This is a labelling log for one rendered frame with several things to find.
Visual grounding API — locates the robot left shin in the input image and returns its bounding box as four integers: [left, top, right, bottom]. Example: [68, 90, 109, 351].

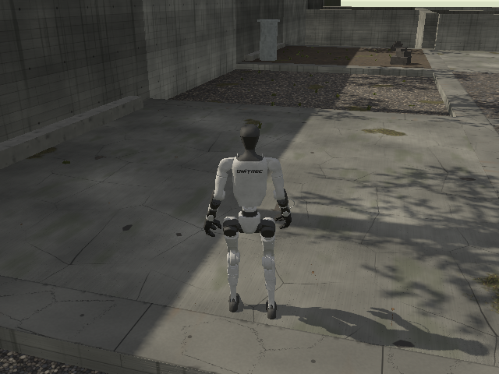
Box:
[227, 252, 239, 302]

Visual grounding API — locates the right robot upper arm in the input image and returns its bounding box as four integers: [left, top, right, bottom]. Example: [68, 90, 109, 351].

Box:
[266, 157, 285, 200]

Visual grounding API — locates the robot left forearm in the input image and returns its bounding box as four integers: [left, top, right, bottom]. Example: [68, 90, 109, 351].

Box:
[206, 189, 221, 221]

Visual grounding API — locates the robot left hand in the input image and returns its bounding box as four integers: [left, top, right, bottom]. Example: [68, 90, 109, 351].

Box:
[203, 218, 221, 237]

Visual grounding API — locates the robot right forearm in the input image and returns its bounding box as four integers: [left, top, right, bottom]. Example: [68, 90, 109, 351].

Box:
[277, 189, 291, 217]

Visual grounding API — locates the robot right hand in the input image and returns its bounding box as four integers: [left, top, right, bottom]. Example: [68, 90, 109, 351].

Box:
[274, 213, 292, 229]

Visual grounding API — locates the left robot upper arm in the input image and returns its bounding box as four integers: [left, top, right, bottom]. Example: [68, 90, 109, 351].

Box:
[213, 157, 234, 201]

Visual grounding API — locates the left robot thigh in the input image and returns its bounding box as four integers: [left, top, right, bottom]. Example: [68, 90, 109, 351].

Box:
[223, 217, 240, 266]

